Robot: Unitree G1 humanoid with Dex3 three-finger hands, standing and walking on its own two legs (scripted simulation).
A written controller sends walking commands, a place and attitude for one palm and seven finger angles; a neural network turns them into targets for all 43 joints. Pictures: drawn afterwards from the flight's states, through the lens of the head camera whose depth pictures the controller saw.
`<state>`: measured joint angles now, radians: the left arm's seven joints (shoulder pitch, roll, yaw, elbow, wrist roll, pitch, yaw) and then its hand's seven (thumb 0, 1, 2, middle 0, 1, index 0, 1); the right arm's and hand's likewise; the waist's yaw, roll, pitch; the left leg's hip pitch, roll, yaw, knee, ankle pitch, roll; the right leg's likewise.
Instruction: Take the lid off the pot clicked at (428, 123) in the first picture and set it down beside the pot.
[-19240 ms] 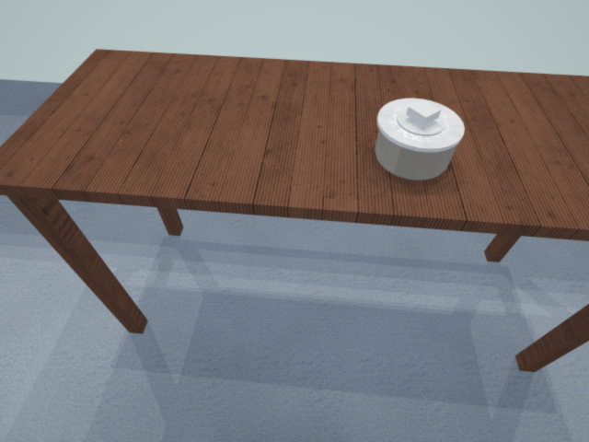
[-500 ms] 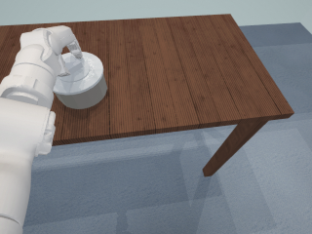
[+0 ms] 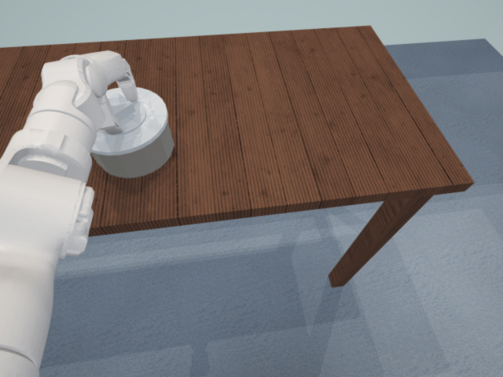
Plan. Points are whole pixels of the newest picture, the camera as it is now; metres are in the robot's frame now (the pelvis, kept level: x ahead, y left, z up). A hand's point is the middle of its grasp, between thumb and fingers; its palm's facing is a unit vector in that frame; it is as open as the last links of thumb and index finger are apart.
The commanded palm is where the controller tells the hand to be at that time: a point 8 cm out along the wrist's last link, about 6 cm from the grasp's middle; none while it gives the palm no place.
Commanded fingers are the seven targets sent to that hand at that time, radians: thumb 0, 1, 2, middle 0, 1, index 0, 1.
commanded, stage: close the fingers and squeeze the knob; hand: left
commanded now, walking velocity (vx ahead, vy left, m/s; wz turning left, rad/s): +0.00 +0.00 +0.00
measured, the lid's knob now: (116, 108) +0.55 +0.16 +0.11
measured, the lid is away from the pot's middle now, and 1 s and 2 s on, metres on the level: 0.00 0.01 0.02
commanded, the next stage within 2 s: lift the lid straight up in 1.34 s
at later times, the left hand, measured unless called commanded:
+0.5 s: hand (108, 107) +0.52 +0.16 +0.13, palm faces -0.44 -0.12 -0.89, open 7.5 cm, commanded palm +0.54 +0.16 +0.18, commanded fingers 0.00 0.43 0.66 -0.72 -1.11 -0.72 -1.11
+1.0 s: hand (107, 104) +0.53 +0.16 +0.13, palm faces -0.44 -0.12 -0.89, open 7.2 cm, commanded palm +0.55 +0.17 +0.18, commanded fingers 0.00 0.52 0.61 -0.77 -1.08 -0.83 -1.09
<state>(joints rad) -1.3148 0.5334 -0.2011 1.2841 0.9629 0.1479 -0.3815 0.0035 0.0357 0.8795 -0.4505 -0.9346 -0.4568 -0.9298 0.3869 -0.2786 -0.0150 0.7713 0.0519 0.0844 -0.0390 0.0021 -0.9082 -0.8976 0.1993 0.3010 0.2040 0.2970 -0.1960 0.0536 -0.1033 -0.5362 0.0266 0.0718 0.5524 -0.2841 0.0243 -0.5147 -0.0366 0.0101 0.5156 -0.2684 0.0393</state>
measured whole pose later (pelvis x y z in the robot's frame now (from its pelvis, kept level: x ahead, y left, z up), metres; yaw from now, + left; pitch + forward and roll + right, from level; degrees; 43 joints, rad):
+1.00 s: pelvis +0.00 +0.00 +0.00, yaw -1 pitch +16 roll -1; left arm -1.38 0.57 -0.16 1.35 0.99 0.14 -0.38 -0.04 0.28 0.50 -0.67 -1.04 -0.74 -1.04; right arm 0.37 -0.29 0.00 0.76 0.06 0.09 -0.06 0.00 -0.91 -0.90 0.20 0.30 0.20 0.30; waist -0.22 0.05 -0.10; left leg -0.58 0.03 0.08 0.59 -0.30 0.03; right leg -0.56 -0.03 0.02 0.55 -0.27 0.04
